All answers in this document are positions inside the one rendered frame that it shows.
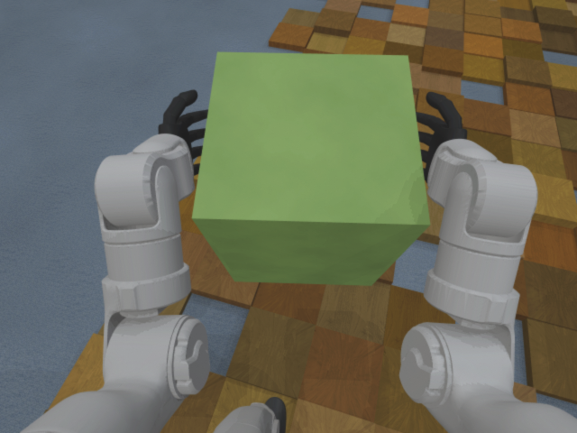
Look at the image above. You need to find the left robot forearm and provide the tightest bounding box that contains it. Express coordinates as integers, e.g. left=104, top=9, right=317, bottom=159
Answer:
left=95, top=134, right=195, bottom=381

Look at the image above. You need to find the right robot forearm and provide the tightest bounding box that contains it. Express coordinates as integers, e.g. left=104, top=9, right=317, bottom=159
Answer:
left=424, top=139, right=538, bottom=386

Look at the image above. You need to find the robot left shin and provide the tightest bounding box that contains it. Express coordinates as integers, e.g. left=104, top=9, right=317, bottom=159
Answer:
left=251, top=402, right=275, bottom=416

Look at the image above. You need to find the carton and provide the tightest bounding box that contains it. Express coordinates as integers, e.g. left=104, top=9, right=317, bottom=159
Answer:
left=192, top=52, right=430, bottom=286

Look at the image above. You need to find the left robot upper arm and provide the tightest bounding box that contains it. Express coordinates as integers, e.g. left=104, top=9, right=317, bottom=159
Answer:
left=20, top=315, right=210, bottom=433

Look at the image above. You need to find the robot right hand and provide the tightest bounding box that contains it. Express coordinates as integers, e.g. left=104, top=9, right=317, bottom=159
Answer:
left=416, top=92, right=467, bottom=183

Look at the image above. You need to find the robot left hand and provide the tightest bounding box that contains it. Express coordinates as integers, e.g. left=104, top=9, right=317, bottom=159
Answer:
left=159, top=90, right=208, bottom=176

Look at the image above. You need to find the right robot upper arm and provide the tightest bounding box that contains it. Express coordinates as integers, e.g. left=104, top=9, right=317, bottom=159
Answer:
left=399, top=322, right=577, bottom=433

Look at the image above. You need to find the robot left foot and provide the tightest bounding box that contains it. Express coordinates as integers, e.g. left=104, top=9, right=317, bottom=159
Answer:
left=265, top=397, right=287, bottom=433

